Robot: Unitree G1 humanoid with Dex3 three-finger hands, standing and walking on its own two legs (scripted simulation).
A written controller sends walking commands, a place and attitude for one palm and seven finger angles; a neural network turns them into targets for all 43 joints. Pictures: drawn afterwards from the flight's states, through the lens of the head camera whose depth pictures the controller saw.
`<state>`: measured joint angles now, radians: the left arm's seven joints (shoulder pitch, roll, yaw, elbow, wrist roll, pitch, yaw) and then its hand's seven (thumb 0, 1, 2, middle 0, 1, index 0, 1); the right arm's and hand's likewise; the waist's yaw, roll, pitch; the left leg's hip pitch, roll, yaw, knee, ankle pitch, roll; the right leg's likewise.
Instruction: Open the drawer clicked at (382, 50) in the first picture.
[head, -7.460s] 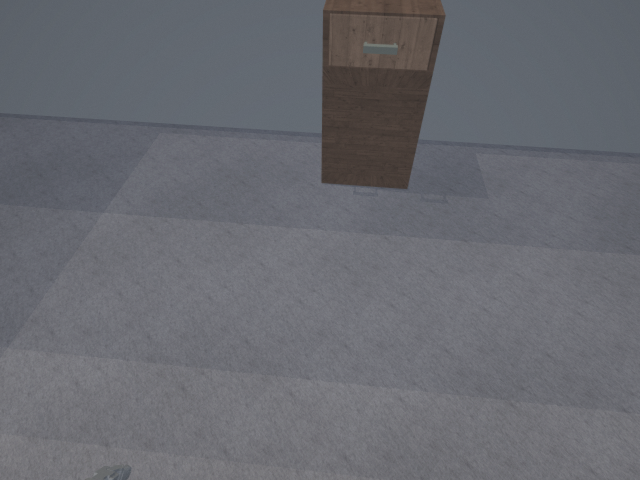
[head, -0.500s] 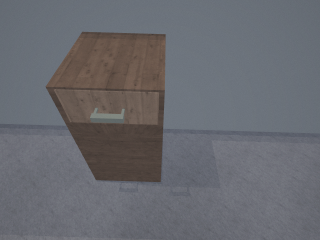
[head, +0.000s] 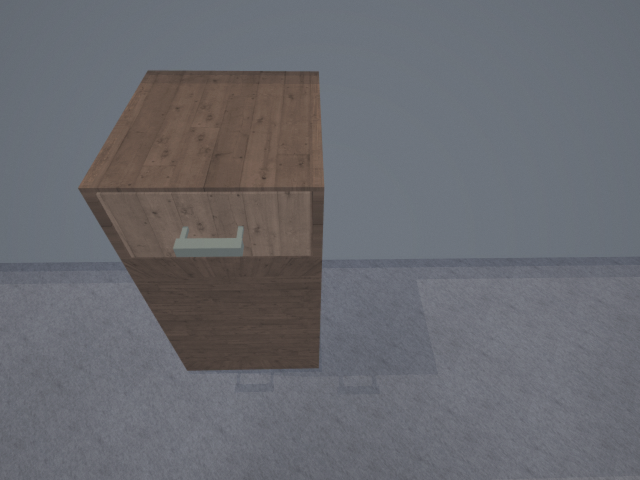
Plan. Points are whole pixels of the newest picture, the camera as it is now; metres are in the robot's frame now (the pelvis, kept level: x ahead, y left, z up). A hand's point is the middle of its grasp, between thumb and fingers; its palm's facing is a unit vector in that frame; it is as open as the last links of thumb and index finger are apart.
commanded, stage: look again from close up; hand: left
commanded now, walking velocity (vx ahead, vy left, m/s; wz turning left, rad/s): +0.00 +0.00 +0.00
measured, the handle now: (211, 239) +0.54 +0.24 -0.08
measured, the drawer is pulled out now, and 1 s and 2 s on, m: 0.00 0.00 0.00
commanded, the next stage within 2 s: come to a stop and stand still in 0.48 s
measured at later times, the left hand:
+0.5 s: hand out of the picture -0.01 +0.12 -0.17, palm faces +0.06 -0.98 -0.16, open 7.3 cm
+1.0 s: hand out of the picture -0.01 +0.12 -0.17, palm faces +0.07 -0.98 -0.18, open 7.3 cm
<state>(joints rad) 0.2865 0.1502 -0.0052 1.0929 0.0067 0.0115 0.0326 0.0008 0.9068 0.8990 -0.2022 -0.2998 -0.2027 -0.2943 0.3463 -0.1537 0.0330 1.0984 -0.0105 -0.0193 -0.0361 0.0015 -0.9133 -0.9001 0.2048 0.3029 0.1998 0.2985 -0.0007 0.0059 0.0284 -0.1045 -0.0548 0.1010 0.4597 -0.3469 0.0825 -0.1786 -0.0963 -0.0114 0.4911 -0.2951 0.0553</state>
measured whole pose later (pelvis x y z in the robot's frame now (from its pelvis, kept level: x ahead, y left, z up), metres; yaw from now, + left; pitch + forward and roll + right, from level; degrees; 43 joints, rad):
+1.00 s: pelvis +0.00 -0.05 +0.00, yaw +1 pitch +0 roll +0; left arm 0.30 0.14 0.00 1.11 0.01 -0.01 0.04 0.00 0.91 0.90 -0.20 -0.30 -0.20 -0.29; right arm 0.29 -0.14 0.02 1.13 -0.01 -0.01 -0.04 0.00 -0.92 -0.90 0.20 0.30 0.20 0.30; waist 0.01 0.00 0.02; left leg -0.10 0.01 0.06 0.43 -0.32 0.01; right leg -0.16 -0.04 -0.06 0.46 -0.29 0.01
